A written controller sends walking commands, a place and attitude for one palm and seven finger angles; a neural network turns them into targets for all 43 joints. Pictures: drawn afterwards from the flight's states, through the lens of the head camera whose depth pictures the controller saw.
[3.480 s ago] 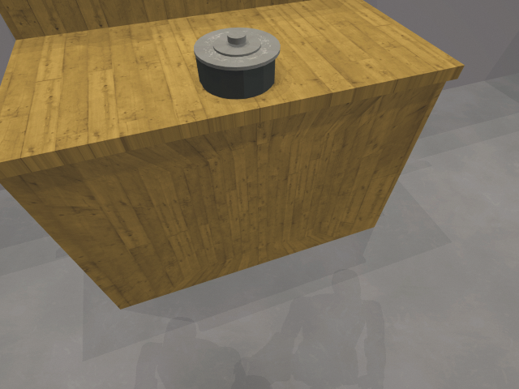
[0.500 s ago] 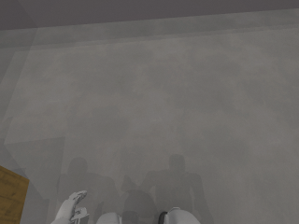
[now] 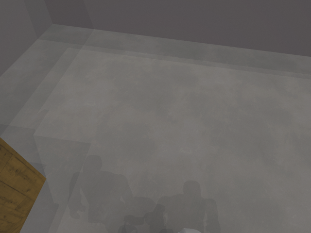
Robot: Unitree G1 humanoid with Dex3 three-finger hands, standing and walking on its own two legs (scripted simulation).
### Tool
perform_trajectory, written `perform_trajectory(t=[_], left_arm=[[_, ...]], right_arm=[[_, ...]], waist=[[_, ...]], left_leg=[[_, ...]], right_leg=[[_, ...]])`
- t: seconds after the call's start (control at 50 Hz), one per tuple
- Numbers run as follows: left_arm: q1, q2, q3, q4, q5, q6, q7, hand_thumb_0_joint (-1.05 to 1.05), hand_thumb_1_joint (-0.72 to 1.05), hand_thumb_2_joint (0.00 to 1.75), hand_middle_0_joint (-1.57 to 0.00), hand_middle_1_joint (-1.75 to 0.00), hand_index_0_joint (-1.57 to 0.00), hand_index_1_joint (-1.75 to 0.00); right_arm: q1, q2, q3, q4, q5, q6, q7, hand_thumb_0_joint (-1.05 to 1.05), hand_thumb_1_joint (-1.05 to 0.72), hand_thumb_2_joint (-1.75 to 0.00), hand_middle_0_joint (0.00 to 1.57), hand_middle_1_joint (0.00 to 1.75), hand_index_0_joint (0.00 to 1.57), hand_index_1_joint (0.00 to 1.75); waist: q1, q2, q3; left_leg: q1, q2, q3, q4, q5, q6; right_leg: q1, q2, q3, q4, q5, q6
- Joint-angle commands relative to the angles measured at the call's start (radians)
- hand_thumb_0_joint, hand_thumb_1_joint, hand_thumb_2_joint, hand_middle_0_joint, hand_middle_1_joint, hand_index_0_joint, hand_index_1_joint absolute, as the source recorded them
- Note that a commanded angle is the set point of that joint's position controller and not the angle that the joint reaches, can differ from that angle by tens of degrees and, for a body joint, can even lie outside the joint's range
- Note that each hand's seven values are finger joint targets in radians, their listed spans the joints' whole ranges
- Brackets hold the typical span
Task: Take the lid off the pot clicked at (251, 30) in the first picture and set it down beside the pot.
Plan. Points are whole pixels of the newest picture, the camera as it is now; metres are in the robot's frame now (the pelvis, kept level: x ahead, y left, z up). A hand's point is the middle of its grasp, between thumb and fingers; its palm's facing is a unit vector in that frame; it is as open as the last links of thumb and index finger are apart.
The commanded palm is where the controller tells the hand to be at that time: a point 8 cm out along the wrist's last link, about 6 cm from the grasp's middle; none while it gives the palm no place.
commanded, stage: turn to face it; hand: left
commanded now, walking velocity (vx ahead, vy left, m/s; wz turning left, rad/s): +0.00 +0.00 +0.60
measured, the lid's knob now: out of the picture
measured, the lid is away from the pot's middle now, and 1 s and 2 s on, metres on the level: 0.00 0.00 0.00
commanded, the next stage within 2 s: none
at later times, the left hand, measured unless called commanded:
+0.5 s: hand out of the picture -0.02 +0.15 -0.16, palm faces +0.37 -0.90 -0.25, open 7.4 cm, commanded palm none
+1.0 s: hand out of the picture -0.02 +0.17 -0.15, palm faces +0.61 -0.73 -0.31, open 7.4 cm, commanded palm none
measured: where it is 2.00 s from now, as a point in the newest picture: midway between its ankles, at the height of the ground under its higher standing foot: outside the picture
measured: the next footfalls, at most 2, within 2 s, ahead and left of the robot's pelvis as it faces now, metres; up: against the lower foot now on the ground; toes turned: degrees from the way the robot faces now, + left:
right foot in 0.20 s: +0.07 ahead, -0.17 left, +0.00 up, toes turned +8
left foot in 0.58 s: +0.00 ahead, +0.08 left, +0.00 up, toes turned +28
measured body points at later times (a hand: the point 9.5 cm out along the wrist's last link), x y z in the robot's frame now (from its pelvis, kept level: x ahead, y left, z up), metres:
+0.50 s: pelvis +0.01 -0.06 +0.00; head +0.05 -0.04 +0.45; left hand -0.04 +0.19 -0.14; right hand +0.21 -0.27 -0.13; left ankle -0.03 +0.07 -0.70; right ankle +0.03 -0.18 -0.74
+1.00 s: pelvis +0.03 -0.07 -0.01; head +0.07 -0.06 +0.44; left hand -0.05 +0.21 -0.12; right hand +0.24 -0.24 -0.16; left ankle -0.04 +0.04 -0.72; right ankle +0.11 -0.16 -0.74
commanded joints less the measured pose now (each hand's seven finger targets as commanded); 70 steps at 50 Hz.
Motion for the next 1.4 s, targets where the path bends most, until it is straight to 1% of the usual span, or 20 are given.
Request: perform_trajectory(t=[0.0,0.14,0.18,0.2,0.28,0.5,0.52,0.54,0.56,0.58,0.66,0.88,0.9,0.94,1.04,1.2,1.28,1.3,1.32,1.38], left_arm=[[-0.022,0.056,0.006,-0.104,0.0,-0.024,0.007,0.0,0.9,0.9,-0.2,-0.3,-0.2,-0.3],[0.123,0.1,0.017,-0.1,-0.006,-0.038,0.017,0.0,0.9,0.9,-0.2,-0.3,-0.2,-0.3],[0.132,0.263,0.043,-0.127,0.019,-0.045,0.026,0.0,0.9,0.9,-0.2,-0.3,-0.2,-0.3],[0.092,0.26,0.038,-0.153,0.013,-0.042,0.029,0.0,0.9,0.9,-0.2,-0.3,-0.2,-0.3],[-0.018,0.155,0.008,-0.173,0.013,-0.055,0.026,0.0,0.9,0.9,-0.2,-0.3,-0.2,-0.3],[0.081,0.23,0.03,-0.143,0.009,-0.037,0.016,0.0,0.9,0.9,-0.2,-0.3,-0.2,-0.3],[0.081,0.212,0.029,-0.148,0.0,-0.035,0.013,0.0,0.9,0.9,-0.2,-0.3,-0.2,-0.3],[0.077,0.152,0.02,-0.187,-0.007,-0.032,0.003,0.0,0.9,0.9,-0.2,-0.3,-0.2,-0.3],[0.008,0.129,0.0,-0.226,0.0,-0.027,0.005,0.0,0.9,0.9,-0.2,-0.3,-0.2,-0.3],[-0.062,0.14,0.006,-0.227,0.006,-0.017,0.016,0.0,0.9,0.9,-0.2,-0.3,-0.2,-0.3],[-0.014,0.133,0.014,-0.165,0.003,-0.014,0.0,0.0,0.9,0.9,-0.2,-0.3,-0.2,-0.3],[0.043,0.122,0.009,-0.174,-0.009,-0.034,0.01,0.0,0.9,0.9,-0.2,-0.3,-0.2,-0.3],[0.078,0.16,0.017,-0.169,-0.006,-0.044,0.015,0.0,0.9,0.9,-0.2,-0.3,-0.2,-0.3],[0.092,0.292,0.036,-0.184,0.011,-0.049,0.023,0.0,0.9,0.9,-0.2,-0.3,-0.2,-0.3],[-0.034,0.156,0.005,-0.208,0.008,-0.057,0.029,0.0,0.9,0.9,-0.2,-0.3,-0.2,-0.3],[0.069,0.222,0.021,-0.158,0.016,-0.044,0.024,0.0,0.9,0.9,-0.2,-0.3,-0.2,-0.3],[0.059,0.228,0.03,-0.151,0.003,-0.031,0.017,0.0,0.9,0.9,-0.2,-0.3,-0.2,-0.3],[0.061,0.193,0.026,-0.16,-0.001,-0.026,0.012,0.0,0.9,0.9,-0.2,-0.3,-0.2,-0.3],[0.036,0.12,0.006,-0.211,-0.006,-0.024,0.003,0.0,0.9,0.9,-0.2,-0.3,-0.2,-0.3],[-0.086,0.138,0.01,-0.202,0.0,-0.015,0.014,0.0,0.9,0.9,-0.2,-0.3,-0.2,-0.3]], right_arm=[[0.031,-0.228,-0.068,-0.067,0.003,-0.004,-0.012,0.0,-0.9,-0.9,0.2,0.3,0.2,0.3],[-0.1,-0.25,-0.09,-0.122,0.011,0.02,0.0,0.0,-0.9,-0.9,0.2,0.3,0.2,0.3],[-0.124,-0.133,-0.073,-0.174,0.015,0.023,0.01,0.0,-0.9,-0.9,0.2,0.3,0.2,0.3],[-0.126,-0.182,-0.082,-0.18,0.003,0.028,0.014,0.0,-0.9,-0.9,0.2,0.3,0.2,0.3],[-0.092,-0.164,-0.072,-0.132,0.002,0.041,0.033,0.0,-0.9,-0.9,0.2,0.3,0.2,0.3],[-0.133,-0.164,-0.047,-0.161,0.017,0.015,0.034,0.0,-0.9,-0.9,0.2,0.3,0.2,0.3],[-0.062,-0.21,-0.06,-0.145,0.012,0.007,0.032,0.0,-0.9,-0.9,0.2,0.3,0.2,0.3],[0.006,-0.332,-0.092,-0.14,0.003,-0.002,0.023,0.0,-0.9,-0.9,0.2,0.3,0.2,0.3],[0.077,-0.39,-0.107,-0.117,0.014,0.01,0.02,0.0,-0.9,-0.9,0.2,0.3,0.2,0.3],[0.102,-0.35,-0.099,-0.098,0.012,0.008,0.01,0.0,-0.9,-0.9,0.2,0.3,0.2,0.3],[-0.11,-0.27,-0.07,-0.15,0.005,0.003,0.0,0.0,-0.9,-0.9,0.2,0.3,0.2,0.3],[-0.117,-0.28,-0.091,-0.149,0.007,0.021,0.001,0.0,-0.9,-0.9,0.2,0.3,0.2,0.3],[-0.123,-0.253,-0.086,-0.153,0.015,0.02,0.005,0.0,-0.9,-0.9,0.2,0.3,0.2,0.3],[-0.097,-0.171,-0.073,-0.183,0.012,0.017,0.011,0.0,-0.9,-0.9,0.2,0.3,0.2,0.3],[-0.077,-0.169,-0.066,-0.125,0.004,0.04,0.036,0.0,-0.9,-0.9,0.2,0.3,0.2,0.3],[-0.178,-0.142,-0.044,-0.149,0.019,0.034,0.041,0.0,-0.9,-0.9,0.2,0.3,0.2,0.3],[-0.081,-0.172,-0.048,-0.128,0.015,0.017,0.035,0.0,-0.9,-0.9,0.2,0.3,0.2,0.3],[-0.014,-0.247,-0.067,-0.12,0.009,0.007,0.033,0.0,-0.9,-0.9,0.2,0.3,0.2,0.3],[0.055,-0.37,-0.101,-0.118,0.005,0.005,0.025,0.0,-0.9,-0.9,0.2,0.3,0.2,0.3],[0.028,-0.309,-0.083,-0.102,0.006,0.008,-0.004,0.0,-0.9,-0.9,0.2,0.3,0.2,0.3]], waist=[[-0.029,0.164,-0.128],[0.047,0.157,-0.123],[0.073,-0.312,-0.049],[0.058,-0.168,-0.042],[-0.006,-0.164,0.0],[0.03,-0.172,-0.127],[-0.012,-0.083,-0.181],[-0.053,0.235,-0.218],[-0.092,0.321,-0.203],[-0.107,0.261,-0.193],[0.001,0.198,-0.074],[0.03,0.186,-0.114],[0.053,0.116,-0.121],[0.061,-0.252,-0.11],[-0.002,-0.153,-0.033],[0.057,-0.189,-0.067],[0.004,-0.142,-0.12],[-0.033,0.035,-0.161],[-0.079,0.372,-0.17],[-0.068,0.261,-0.106]], left_leg=[[0.21,0.251,-0.329,-0.174,0.194,0.122],[-0.038,0.148,-0.352,-0.043,0.058,0.038],[-0.343,-0.069,-0.074,0.39,-0.38,-0.101],[-0.291,-0.012,-0.129,0.575,-0.382,-0.086],[-0.263,0.031,-0.063,0.704,-0.239,-0.113],[0.055,0.003,0.062,0.006,-0.119,-0.09],[0.249,0.043,0.014,-0.115,0.049,-0.064],[0.478,0.309,-0.33,-0.123,0.41,0.063],[0.478,0.446,-0.444,-0.101,0.7,0.186],[0.396,0.401,-0.427,-0.095,0.582,0.187],[0.164,0.226,-0.277,-0.145,0.306,0.094],[0.045,0.163,-0.41,-0.035,0.225,0.071],[-0.055,0.116,-0.387,0.036,0.135,0.028],[-0.286,-0.062,-0.117,0.48,-0.427,-0.094],[-0.237,0.029,-0.075,0.688,-0.253,-0.119],[-0.103,0.02,0.03,0.321,-0.288,-0.112],[0.134,0.006,0.059,-0.021,-0.067,-0.083],[0.322,0.12,-0.093,-0.125,0.073,-0.037],[0.447,0.408,-0.473,-0.144,0.485,0.118],[0.28,0.328,-0.416,-0.138,0.378,0.157]], right_leg=[[-0.042,0.002,0.009,-0.127,-0.026,0.01],[0.314,0.031,-0.011,-0.577,0.163,-0.007],[0.372,-0.41,0.431,-0.837,0.039,-0.184],[0.232,-0.454,0.406,-0.822,0.028,-0.233],[0.241,-0.265,0.093,-0.69,0.38,-0.192],[0.401,-0.286,-0.078,-0.458,0.68,-0.134],[0.284,-0.265,-0.122,-0.31,0.604,-0.081],[-0.034,-0.129,-0.168,-0.074,0.104,0.009],[-0.181,-0.075,-0.09,0.071,-0.253,0.028],[-0.181,-0.079,-0.007,0.132,-0.21,0.018],[-0.085,-0.06,0.015,0.094,0.021,0.027],[0.245,0.042,-0.007,-0.467,0.125,0.008],[0.374,-0.001,0.031,-0.612,0.201,0.0],[0.416,-0.438,0.417,-0.769,0.242,-0.189],[0.312,-0.262,0.081,-0.672,0.491,-0.194],[0.4,-0.311,-0.008,-0.613,0.636,-0.207],[0.322,-0.285,-0.108,-0.444,0.577,-0.113],[0.156,-0.236,-0.148,-0.244,0.4,-0.055],[-0.153,-0.086,-0.158,-0.017,-0.223,0.032],[-0.185,-0.076,0.03,0.159,-0.11,0.013]])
